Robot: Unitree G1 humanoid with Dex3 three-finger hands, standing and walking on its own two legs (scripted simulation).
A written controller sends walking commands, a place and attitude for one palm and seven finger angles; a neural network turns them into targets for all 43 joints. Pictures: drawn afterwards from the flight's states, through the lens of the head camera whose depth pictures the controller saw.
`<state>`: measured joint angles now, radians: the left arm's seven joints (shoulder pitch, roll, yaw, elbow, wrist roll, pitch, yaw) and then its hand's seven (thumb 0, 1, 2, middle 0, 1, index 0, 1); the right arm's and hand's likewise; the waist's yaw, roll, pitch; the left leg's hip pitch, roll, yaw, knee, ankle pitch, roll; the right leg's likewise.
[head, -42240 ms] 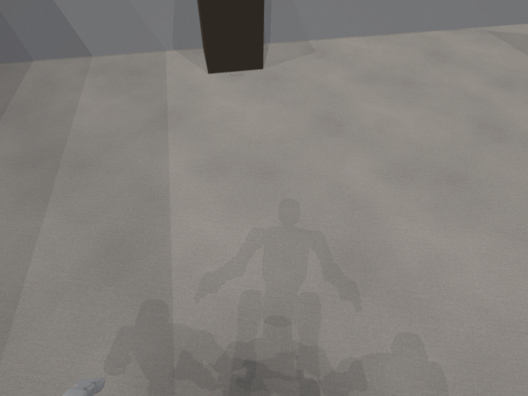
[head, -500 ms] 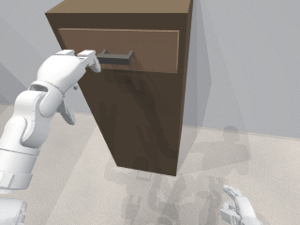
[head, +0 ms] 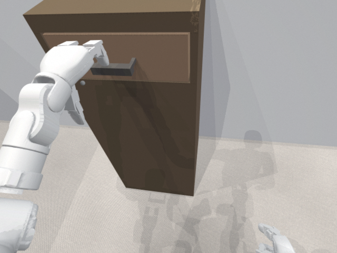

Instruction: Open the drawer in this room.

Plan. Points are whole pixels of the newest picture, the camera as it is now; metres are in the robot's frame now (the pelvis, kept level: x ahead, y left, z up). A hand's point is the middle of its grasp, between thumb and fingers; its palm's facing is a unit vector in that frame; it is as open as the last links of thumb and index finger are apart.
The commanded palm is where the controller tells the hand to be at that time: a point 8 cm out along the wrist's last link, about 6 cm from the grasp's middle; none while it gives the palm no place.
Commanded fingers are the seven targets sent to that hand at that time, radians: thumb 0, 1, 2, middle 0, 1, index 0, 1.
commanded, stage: move the hooked fingers above the handle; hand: left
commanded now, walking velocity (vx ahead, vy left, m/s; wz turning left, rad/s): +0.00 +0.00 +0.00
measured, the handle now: (114, 64) +0.54 +0.19 +0.17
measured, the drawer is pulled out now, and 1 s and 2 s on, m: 0.00 0.00 0.00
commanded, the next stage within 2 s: lower the fingers behind the handle in 1.40 s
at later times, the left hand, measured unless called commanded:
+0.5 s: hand (95, 65) +0.45 +0.20 +0.22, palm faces +0.04 -0.02 -1.00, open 13.9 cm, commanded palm +0.44 +0.20 +0.29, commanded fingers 0.00 -0.50 0.30 -0.30 -1.20 -0.30 -1.20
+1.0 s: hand (100, 54) +0.49 +0.19 +0.23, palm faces +0.02 -0.03 -1.00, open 13.7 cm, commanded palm +0.46 +0.21 +0.29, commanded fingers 0.00 -0.50 0.30 -0.30 -1.20 -0.30 -1.20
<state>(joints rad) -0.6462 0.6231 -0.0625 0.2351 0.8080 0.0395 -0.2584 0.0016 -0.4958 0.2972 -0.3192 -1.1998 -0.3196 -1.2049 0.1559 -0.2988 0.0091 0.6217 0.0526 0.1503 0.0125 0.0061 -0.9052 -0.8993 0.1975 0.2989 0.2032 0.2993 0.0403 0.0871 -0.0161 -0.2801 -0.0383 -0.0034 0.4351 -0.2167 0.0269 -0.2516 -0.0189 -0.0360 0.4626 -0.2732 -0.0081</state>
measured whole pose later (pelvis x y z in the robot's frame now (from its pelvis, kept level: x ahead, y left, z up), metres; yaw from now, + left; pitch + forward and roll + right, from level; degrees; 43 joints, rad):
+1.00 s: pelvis +0.01 +0.00 +0.00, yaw -2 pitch +7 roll +0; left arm -1.00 0.64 -0.08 0.70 0.89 -0.04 -0.25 0.00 -0.49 0.30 -0.35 -1.22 -0.35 -1.22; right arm 0.28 -0.29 -0.02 0.66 0.06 0.19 -0.02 0.00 -0.91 -0.90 0.20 0.30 0.20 0.30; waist -0.03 0.07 -0.06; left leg -0.35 -0.02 0.02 0.46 -0.24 0.03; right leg -0.33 -0.01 -0.01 0.49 -0.29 -0.01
